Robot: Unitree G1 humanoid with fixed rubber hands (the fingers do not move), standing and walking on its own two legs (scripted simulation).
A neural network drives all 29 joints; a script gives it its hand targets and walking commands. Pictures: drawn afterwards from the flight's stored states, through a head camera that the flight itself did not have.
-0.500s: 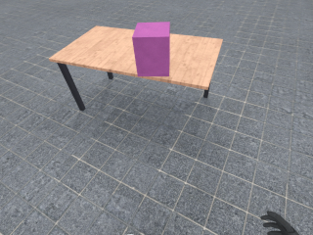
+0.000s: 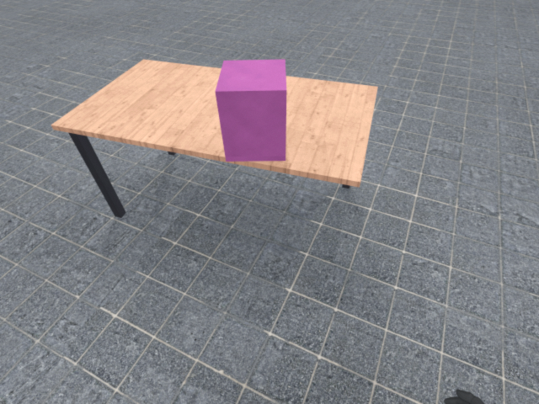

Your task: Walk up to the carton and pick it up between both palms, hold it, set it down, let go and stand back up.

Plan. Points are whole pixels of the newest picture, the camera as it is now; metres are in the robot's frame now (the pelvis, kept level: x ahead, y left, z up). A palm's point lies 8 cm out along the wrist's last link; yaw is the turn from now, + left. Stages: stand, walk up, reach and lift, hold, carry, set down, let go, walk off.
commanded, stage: walk up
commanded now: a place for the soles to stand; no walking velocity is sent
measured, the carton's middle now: (255, 111) +1.01 +0.04 -0.08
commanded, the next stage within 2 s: none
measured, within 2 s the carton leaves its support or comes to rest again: neither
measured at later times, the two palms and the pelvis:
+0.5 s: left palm (52, 391) +0.19 +0.33 -0.05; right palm (473, 353) +0.24 -0.33 -0.09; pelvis +0.16 +0.00 +0.01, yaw -6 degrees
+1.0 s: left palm (62, 295) +0.37 +0.41 -0.09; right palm (393, 294) +0.34 -0.22 -0.08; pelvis +0.30 +0.09 +0.00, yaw -8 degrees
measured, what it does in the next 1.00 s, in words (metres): walks ahead: right foot, then left foot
